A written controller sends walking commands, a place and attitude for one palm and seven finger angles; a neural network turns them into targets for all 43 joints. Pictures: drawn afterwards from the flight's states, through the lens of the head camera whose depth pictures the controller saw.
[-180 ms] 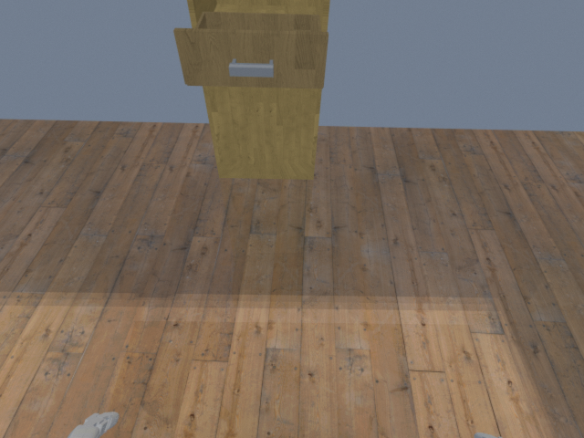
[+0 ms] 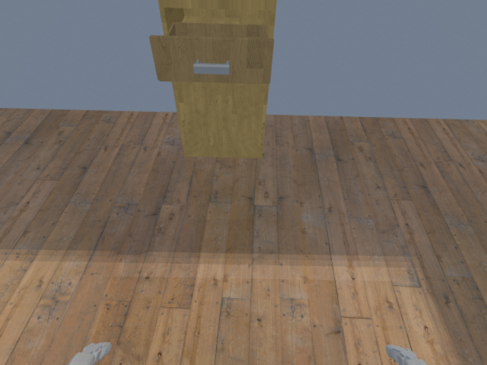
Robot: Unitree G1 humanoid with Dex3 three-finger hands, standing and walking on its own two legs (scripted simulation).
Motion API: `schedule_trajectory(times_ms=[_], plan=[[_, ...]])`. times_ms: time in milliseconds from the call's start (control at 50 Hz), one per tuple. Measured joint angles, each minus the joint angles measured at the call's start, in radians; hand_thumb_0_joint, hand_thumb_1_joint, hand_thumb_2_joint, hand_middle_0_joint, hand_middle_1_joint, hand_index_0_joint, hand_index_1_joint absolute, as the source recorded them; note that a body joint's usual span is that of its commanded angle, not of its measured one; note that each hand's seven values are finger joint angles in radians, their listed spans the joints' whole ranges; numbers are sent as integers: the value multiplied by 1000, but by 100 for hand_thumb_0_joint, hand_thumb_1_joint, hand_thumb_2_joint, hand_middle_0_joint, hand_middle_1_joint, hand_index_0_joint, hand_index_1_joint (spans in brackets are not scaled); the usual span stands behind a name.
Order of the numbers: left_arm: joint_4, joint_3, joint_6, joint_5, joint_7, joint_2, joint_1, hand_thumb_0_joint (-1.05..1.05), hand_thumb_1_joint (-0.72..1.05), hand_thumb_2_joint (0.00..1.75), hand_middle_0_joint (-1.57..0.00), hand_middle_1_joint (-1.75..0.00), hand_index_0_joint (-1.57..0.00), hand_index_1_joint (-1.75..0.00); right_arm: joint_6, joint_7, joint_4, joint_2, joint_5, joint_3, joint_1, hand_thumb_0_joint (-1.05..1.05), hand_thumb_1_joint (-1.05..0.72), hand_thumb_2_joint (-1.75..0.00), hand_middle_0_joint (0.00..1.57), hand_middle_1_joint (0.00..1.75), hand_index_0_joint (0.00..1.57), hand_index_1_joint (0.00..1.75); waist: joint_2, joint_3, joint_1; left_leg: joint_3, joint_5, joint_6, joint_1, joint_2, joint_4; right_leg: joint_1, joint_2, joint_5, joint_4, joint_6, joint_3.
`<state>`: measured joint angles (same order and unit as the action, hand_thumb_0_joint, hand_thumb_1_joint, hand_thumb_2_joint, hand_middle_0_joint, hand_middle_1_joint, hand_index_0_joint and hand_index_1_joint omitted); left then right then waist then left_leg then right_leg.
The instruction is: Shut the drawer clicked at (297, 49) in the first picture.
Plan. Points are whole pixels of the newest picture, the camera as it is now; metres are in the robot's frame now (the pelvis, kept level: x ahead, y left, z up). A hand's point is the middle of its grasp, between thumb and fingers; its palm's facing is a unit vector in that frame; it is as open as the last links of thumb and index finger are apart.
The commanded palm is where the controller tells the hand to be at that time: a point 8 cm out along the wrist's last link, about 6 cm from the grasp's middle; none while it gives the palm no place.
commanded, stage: stand and wait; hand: left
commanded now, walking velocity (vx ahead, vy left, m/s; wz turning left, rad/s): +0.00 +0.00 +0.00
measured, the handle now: (212, 65) +1.07 +0.18 -0.02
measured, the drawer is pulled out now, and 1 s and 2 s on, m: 0.30 0.30 0.30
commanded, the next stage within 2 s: look at it before walking up in 0.78 s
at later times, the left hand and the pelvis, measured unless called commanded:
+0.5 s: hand out of the picture +0.04 +0.23 -0.15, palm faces -0.04 -0.94 -0.34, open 7.3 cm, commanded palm none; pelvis -0.02 -0.02 +0.01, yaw +0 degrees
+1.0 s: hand out of the picture +0.05 +0.22 -0.15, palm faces -0.05 -0.94 -0.33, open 7.3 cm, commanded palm none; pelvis -0.03 -0.03 +0.01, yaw -1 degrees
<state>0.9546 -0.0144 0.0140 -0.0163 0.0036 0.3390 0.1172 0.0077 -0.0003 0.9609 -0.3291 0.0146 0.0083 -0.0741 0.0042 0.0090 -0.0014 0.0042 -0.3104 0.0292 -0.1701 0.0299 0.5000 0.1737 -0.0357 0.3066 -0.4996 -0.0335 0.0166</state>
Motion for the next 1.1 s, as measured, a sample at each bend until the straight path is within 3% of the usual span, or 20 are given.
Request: schedule_trajectory(times_ms=[440,1100], plan=[[99,5,0,2,-5,1,47,0,91,90,-20,-30,-21,-30,-10,0,113,-16,-6,-2,-53,0,-90,-90,21,30,20,30,-4,30,2,-7,72,-25,23,-24,-80,-20,23,-69,73,22,-8],[125,6,-15,0,-7,-10,24,0,91,90,-20,-30,-21,-30,-1,2,151,-8,-7,1,-57,0,-90,-90,21,30,20,30,-6,21,8,-5,106,-42,21,-43,-119,-12,42,-103,107,38,-5]])
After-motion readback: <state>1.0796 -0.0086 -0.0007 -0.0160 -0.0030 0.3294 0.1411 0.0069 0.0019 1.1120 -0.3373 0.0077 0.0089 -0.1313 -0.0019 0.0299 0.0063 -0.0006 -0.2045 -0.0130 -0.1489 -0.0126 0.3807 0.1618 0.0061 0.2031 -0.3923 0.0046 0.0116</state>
